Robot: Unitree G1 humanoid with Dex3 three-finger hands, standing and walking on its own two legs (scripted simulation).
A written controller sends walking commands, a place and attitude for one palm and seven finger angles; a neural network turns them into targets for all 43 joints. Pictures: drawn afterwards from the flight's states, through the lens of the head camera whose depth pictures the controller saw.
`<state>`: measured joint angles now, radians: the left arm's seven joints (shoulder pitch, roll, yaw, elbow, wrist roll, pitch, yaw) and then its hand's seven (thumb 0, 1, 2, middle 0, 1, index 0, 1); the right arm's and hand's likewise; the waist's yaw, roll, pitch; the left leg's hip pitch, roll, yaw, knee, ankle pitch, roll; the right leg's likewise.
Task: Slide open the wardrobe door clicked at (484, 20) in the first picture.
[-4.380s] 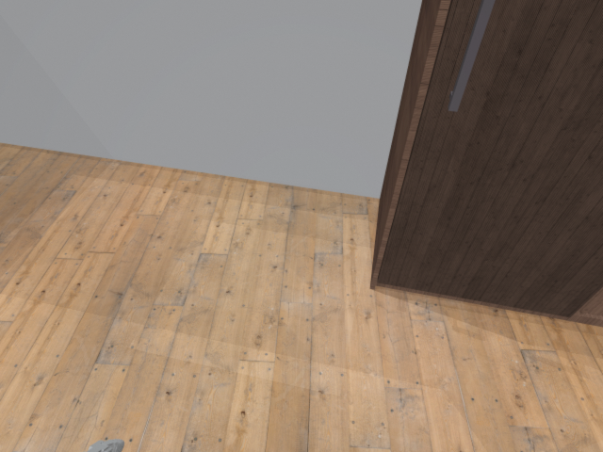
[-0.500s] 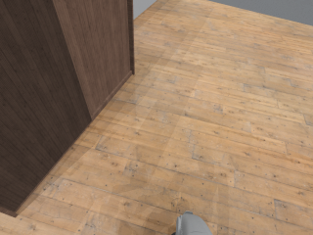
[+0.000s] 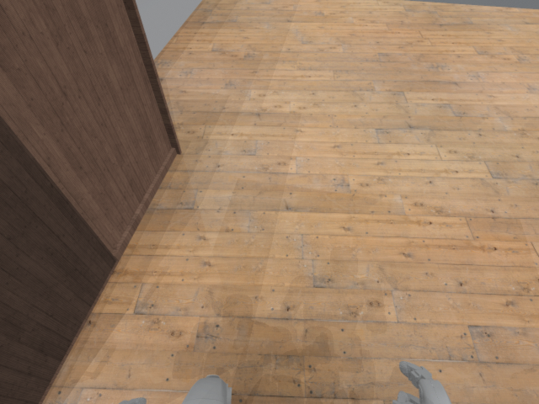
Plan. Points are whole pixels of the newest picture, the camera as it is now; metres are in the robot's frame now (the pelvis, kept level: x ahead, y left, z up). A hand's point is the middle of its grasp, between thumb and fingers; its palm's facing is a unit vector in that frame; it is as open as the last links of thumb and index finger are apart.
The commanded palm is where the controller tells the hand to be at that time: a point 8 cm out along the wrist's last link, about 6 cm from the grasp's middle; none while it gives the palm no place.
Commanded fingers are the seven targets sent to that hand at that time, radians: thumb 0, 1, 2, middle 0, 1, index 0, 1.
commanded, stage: walk to a spot facing it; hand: left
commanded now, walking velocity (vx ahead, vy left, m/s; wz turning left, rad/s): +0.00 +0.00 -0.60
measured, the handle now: out of the picture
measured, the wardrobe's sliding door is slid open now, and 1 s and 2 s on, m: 0.00 0.00 0.00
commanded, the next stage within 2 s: turn to face it in 0.92 s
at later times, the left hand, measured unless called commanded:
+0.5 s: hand (142, 399) +0.14 +0.23 -0.17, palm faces -0.28 -0.94 -0.21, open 7.4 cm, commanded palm none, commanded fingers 0.00 0.90 0.90 -0.20 -0.30 -0.20 -0.30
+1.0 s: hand (217, 373) +0.19 +0.11 -0.14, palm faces -0.54 -0.81 -0.23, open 7.4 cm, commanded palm none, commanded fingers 0.00 0.90 0.90 -0.20 -0.30 -0.20 -0.30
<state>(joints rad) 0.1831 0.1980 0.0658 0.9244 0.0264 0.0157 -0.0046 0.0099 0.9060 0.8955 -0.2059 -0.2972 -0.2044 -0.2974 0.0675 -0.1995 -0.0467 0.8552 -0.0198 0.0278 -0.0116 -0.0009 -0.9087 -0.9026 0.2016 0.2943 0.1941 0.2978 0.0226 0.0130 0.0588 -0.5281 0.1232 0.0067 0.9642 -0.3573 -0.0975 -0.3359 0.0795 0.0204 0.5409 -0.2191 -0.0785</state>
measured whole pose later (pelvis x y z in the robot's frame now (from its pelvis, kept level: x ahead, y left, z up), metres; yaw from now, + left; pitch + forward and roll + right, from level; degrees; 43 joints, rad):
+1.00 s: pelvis +0.01 +0.00 +0.01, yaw -37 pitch +0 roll +1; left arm 0.22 0.19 0.05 0.93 0.02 0.01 -0.02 0.01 0.90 0.90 -0.21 -0.30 -0.21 -0.30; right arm 0.18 -0.24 -0.07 0.90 -0.03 0.05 0.01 0.00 -0.91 -0.90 0.20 0.29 0.19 0.30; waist 0.01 0.03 0.04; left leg -0.47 0.11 0.04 0.93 -0.37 -0.11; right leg -0.20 0.05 0.06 0.46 -0.26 -0.05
